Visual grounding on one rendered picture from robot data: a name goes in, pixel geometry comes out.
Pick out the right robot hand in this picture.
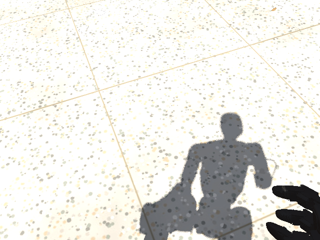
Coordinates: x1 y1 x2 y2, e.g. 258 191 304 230
266 184 320 240

